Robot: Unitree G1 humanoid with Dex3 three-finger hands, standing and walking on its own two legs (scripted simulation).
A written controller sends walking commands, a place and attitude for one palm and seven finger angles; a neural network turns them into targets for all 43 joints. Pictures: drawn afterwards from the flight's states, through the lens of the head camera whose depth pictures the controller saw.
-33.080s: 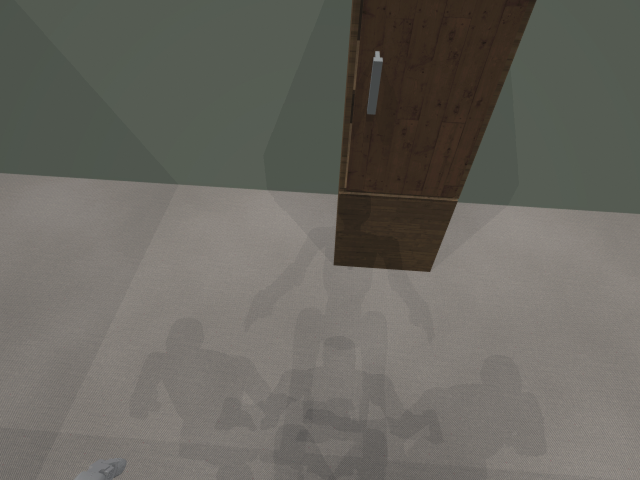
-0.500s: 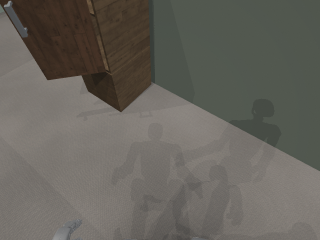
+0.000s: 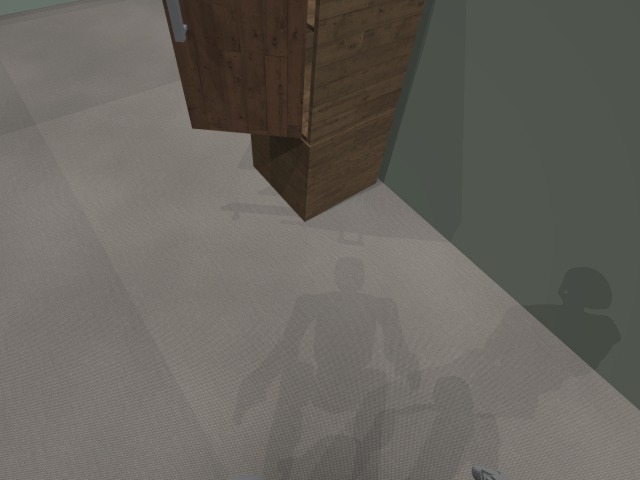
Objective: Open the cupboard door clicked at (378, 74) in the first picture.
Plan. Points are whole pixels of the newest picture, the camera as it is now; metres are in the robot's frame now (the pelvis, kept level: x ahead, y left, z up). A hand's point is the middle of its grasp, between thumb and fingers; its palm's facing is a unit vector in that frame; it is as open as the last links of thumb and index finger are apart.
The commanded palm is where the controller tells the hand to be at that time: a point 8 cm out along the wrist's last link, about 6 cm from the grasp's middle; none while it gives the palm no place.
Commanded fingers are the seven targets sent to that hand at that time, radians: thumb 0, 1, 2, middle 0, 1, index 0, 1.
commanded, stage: take the last steps up to it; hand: left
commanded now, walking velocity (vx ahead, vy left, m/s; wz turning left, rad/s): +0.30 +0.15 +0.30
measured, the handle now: (176, 7) +1.03 +0.44 +0.03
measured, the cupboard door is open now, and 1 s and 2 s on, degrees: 50 50 50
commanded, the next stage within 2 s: come to a stop and stand still in 1.40 s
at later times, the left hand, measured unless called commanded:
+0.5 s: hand out of the picture +0.06 +0.17 -0.15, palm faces +0.21 -0.96 -0.19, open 7.3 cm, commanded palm none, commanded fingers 0.00 0.90 0.90 -0.20 -0.30 -0.20 -0.30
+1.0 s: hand (136, 340) +0.30 +0.31 -0.14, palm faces +0.18 -0.96 -0.21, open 7.4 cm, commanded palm none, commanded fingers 0.00 0.90 0.90 -0.20 -0.30 -0.20 -0.30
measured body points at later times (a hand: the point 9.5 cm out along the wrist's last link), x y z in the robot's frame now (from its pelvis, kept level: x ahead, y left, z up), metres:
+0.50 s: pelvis +0.09 +0.00 +0.02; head +0.11 -0.01 +0.47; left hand +0.05 +0.22 -0.13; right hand +0.15 -0.24 -0.14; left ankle +0.10 +0.17 -0.65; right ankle +0.05 -0.13 -0.73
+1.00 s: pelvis +0.24 +0.12 +0.01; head +0.26 +0.11 +0.46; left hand +0.29 +0.36 -0.13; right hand +0.30 -0.11 -0.15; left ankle +0.22 +0.20 -0.73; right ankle +0.32 +0.02 -0.69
